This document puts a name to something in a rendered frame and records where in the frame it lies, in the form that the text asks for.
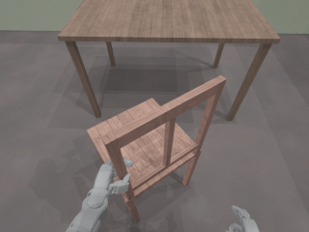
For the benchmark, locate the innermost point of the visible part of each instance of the left robot forearm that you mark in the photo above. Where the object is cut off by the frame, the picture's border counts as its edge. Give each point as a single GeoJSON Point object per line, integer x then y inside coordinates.
{"type": "Point", "coordinates": [93, 212]}

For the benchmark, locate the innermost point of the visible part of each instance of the chair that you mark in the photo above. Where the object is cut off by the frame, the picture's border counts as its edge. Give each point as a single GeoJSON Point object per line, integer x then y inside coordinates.
{"type": "Point", "coordinates": [148, 135]}

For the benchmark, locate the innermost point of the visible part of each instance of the table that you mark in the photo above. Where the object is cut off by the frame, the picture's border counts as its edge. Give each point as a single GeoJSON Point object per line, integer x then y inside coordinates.
{"type": "Point", "coordinates": [169, 21]}

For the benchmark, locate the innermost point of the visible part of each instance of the right robot hand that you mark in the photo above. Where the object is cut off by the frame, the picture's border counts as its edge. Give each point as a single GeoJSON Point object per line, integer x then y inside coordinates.
{"type": "Point", "coordinates": [247, 224]}

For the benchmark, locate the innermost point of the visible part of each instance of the left robot hand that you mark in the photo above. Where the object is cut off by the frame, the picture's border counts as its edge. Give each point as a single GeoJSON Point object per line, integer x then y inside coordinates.
{"type": "Point", "coordinates": [105, 175]}

